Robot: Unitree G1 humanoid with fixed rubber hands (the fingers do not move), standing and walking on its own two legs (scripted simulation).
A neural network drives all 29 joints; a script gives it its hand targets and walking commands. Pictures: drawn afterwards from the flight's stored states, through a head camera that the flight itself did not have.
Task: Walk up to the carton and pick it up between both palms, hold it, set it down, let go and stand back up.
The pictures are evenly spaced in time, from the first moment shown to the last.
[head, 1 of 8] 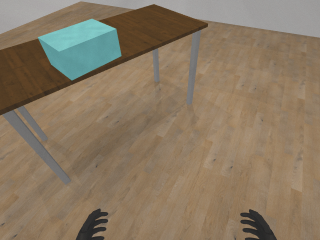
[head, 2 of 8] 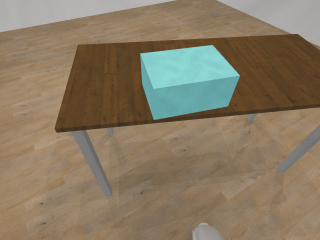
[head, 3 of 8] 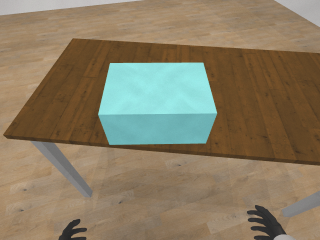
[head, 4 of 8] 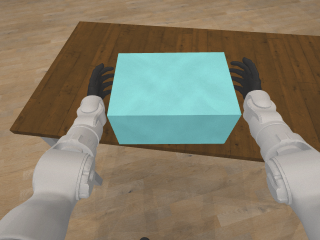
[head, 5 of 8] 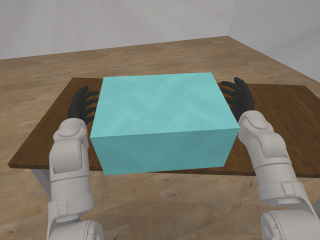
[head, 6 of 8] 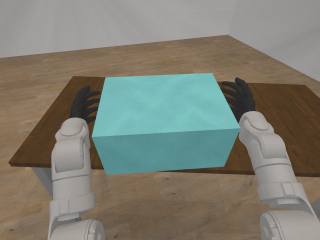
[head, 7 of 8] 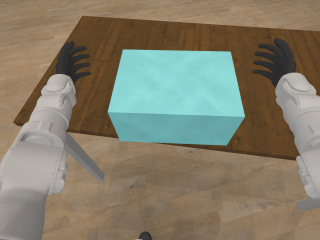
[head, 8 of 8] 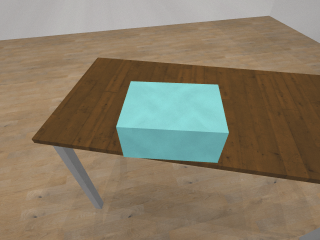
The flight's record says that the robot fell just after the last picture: no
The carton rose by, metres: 0.15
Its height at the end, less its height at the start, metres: +0.00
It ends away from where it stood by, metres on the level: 0.02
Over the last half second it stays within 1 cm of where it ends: yes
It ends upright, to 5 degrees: yes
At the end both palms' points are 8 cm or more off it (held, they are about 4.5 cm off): yes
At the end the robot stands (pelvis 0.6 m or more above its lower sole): yes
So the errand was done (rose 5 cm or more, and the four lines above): yes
